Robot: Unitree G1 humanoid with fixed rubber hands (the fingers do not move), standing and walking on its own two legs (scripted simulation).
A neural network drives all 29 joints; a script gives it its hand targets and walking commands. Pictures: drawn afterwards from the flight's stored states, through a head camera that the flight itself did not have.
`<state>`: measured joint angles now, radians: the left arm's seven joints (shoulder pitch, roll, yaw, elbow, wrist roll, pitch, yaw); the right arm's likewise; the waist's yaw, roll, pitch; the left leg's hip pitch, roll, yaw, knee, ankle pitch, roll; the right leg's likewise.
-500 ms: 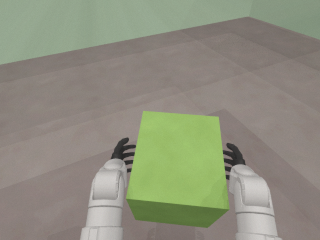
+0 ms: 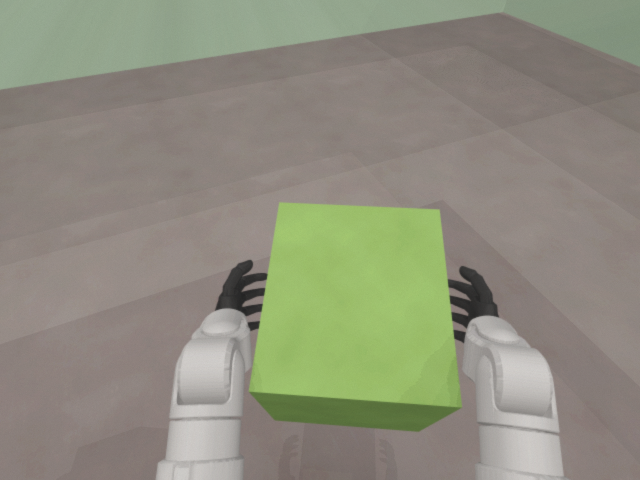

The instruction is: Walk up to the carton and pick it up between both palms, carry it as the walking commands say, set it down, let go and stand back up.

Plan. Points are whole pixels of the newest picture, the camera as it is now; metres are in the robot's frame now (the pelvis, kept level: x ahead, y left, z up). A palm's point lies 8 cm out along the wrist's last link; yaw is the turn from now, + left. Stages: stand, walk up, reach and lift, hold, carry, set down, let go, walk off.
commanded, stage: carry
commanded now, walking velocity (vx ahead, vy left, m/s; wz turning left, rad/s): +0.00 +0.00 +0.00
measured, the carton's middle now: (351, 321) +0.33 +0.00 +0.00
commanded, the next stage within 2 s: none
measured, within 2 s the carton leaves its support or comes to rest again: neither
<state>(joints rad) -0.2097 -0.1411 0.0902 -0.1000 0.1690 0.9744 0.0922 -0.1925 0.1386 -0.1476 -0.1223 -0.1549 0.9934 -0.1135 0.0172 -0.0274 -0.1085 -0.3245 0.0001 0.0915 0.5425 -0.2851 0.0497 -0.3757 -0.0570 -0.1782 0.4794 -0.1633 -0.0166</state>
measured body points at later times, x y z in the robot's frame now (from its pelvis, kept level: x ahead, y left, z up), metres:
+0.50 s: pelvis +0.00 +0.05 +0.00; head +0.02 +0.05 +0.45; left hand +0.30 +0.20 +0.07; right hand +0.29 -0.10 +0.06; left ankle +0.00 +0.08 -0.73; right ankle +0.00 -0.08 -0.70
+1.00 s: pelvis -0.02 +0.16 -0.01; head +0.01 +0.18 +0.44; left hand +0.27 +0.31 +0.05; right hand +0.28 +0.01 +0.06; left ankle +0.01 +0.28 -0.73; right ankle -0.05 -0.03 -0.71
